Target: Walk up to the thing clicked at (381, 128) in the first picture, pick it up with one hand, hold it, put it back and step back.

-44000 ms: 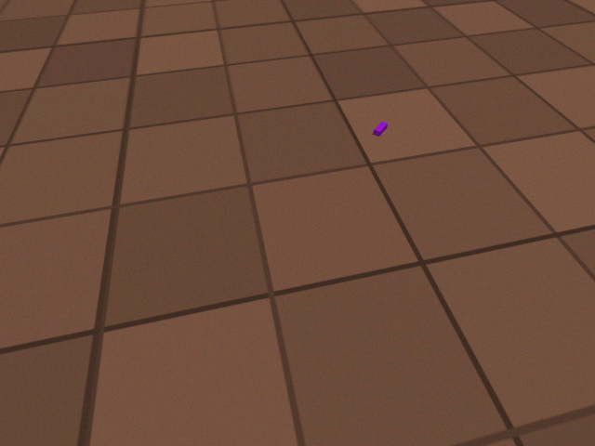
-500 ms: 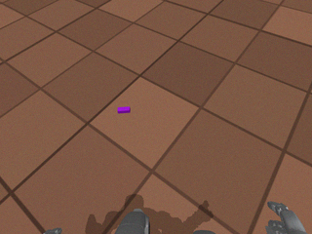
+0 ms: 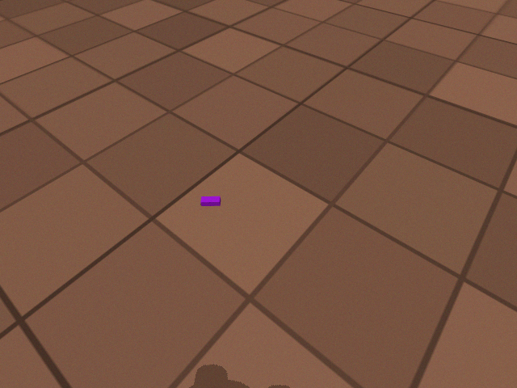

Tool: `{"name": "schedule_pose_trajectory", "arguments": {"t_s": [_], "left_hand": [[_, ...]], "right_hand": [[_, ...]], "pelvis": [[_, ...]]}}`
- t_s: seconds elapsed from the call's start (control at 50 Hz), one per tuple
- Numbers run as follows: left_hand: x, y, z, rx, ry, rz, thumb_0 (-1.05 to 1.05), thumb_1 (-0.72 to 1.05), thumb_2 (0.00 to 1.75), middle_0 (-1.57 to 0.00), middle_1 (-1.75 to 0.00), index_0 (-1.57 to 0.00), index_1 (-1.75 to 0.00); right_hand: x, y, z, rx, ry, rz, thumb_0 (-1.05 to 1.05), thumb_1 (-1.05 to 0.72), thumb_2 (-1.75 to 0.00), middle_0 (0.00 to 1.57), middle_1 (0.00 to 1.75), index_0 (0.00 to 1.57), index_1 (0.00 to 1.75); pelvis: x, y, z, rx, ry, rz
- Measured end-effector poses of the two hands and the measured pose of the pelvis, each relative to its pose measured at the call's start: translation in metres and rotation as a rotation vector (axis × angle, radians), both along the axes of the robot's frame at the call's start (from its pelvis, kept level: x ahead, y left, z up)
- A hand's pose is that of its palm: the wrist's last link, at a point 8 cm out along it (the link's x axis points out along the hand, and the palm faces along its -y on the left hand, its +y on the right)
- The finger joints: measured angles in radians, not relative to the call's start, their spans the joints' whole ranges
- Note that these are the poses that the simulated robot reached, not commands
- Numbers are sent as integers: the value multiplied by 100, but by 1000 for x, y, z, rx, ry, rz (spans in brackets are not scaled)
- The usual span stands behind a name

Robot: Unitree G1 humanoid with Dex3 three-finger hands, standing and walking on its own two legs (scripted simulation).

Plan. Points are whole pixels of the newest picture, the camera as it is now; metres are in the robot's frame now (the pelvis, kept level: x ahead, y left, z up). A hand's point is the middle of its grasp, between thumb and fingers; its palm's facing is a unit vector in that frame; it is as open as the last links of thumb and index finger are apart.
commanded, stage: step back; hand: left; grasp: from above
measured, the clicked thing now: (210, 201) +1.06 +0.28 -0.75
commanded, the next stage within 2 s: stand in 0.64 s
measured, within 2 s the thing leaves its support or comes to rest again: neither
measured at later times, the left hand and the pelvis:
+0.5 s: hand out of the picture +0.13 +0.28 -0.15, palm faces +0.02 -0.93 -0.35, open 7.4 cm; pelvis +0.05 +0.02 +0.01, yaw +1 degrees
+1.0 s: hand out of the picture +0.13 +0.28 -0.14, palm faces -0.02 -0.94 -0.34, open 7.4 cm; pelvis +0.04 +0.03 +0.02, yaw +0 degrees
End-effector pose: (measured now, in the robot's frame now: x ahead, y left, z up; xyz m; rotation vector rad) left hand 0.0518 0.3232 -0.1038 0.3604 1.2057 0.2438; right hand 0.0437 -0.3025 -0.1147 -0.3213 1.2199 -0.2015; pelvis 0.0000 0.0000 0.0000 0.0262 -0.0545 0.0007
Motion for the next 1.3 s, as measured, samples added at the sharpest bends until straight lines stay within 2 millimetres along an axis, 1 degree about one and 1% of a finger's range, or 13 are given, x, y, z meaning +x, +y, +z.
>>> {"name": "schedule_pose_trajectory", "arguments": {"t_s": [0.06, 0.12, 0.16, 0.22, 0.28, 0.36, 0.44, 0.58, 0.68, 0.76, 0.84, 1.14, 1.3], "left_hand": [[6, -12, -1, -3, -28, 0, 0, 90, 90, -20, -30, -20, -30], [10, -19, 2, -15, -54, 11, 0, 90, 90, -21, -30, -21, -30], [12, -20, 4, -20, -61, 18, 0, 90, 90, -21, -30, -21, -30], [17, -16, 3, -27, -57, 26, 0, 90, 90, -21, -30, -21, -30], [25, -7, -4, -31, -42, 28, 0, 90, 90, -21, -30, -21, -30], [39, -1, -8, -41, -18, 28, 0, 90, 90, -21, -30, -21, -30], [54, 0, -8, -48, -21, 18, 0, 90, 90, -20, -30, -21, -30], [81, 5, -2, -42, -47, 1, 0, 90, 90, -20, -30, -21, -30], [94, 7, 2, -43, -61, -9, 0, 90, 90, -20, -30, -20, -30], [95, 4, 5, -51, -53, -17, 0, 90, 90, -20, -30, -20, -30], [91, 1, 5, -59, -37, -21, 0, 90, 90, -20, -30, -20, -30], [55, -5, 4, -61, 26, -10, 0, 90, 90, -20, -30, -20, -30], [40, -6, 6, -53, 38, 1, 0, 90, 90, -20, -30, -20, -30]], "right_hand": [[10, -6, -6, 3, -2, -4, 1, -90, -89, 20, 30, 20, 30], [23, -6, -4, 0, 1, 14, 1, -90, -89, 20, 30, 20, 30], [32, -6, -2, -4, 0, 30, 1, -90, -89, 20, 30, 20, 30], [43, -4, 1, -13, 2, 48, 1, -90, -89, 20, 30, 20, 30], [51, 0, 0, -32, 0, 49, 1, -90, -89, 20, 30, 20, 30], [63, 12, 3, -25, -2, 35, 1, -90, -89, 20, 30, 20, 30], [82, 23, 7, -6, -17, 34, 1, -90, -89, 20, 30, 20, 30], [115, 38, 11, 12, -73, 34, 1, -90, -89, 20, 30, 20, 30], [125, 43, 15, 19, -93, 32, 1, -90, -89, 20, 30, 20, 30], [125, 44, 19, 24, -96, 31, 1, -90, -89, 20, 30, 20, 30], [117, 42, 19, 23, -81, 25, 1, -90, -89, 20, 30, 20, 30], [72, 29, 15, 20, 0, -7, 1, -90, -89, 20, 30, 20, 30], [55, 25, 12, 25, 24, -6, 1, -90, -89, 20, 30, 20, 30]], "pelvis": [[3, -5, -3, -33, -6, 7], [7, -6, 0, -26, -2, 16], [10, -3, 2, -25, 3, 22], [17, 2, 3, -23, 9, 31], [24, 9, -1, -18, 9, 37], [35, 15, 1, -21, 13, 20], [45, 16, 5, -34, 18, 16], [51, 23, 9, -34, 19, 5], [53, 27, 12, -30, 17, 1], [52, 28, 16, -27, 13, 2], [51, 28, 18, -26, 10, 3], [37, 22, 21, -25, 2, 8], [31, 18, 21, -24, 0, 13]]}}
